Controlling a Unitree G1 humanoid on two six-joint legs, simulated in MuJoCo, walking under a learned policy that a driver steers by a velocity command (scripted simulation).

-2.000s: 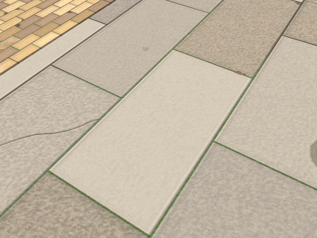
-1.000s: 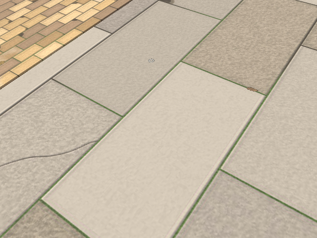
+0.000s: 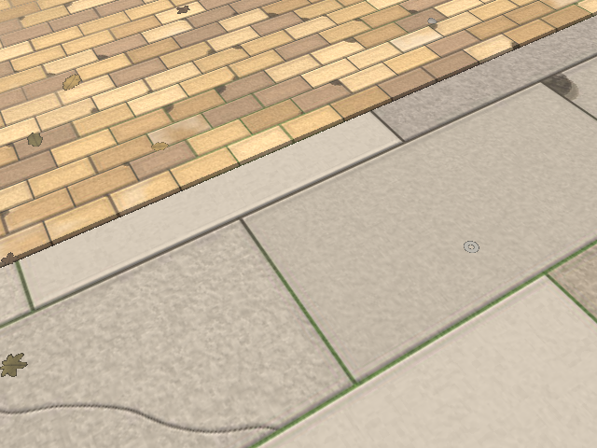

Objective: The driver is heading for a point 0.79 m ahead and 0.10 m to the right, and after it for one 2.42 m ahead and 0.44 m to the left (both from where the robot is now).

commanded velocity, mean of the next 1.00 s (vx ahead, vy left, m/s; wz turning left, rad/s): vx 0.50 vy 0.00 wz -0.21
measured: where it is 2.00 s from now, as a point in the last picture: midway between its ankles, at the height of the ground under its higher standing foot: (362, 323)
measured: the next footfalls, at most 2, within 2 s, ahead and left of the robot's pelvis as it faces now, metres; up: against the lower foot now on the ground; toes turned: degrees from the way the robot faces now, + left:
left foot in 0.34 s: +0.33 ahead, +0.12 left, +0.00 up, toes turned +3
right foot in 0.90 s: +0.59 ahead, -0.06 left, +0.00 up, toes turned -19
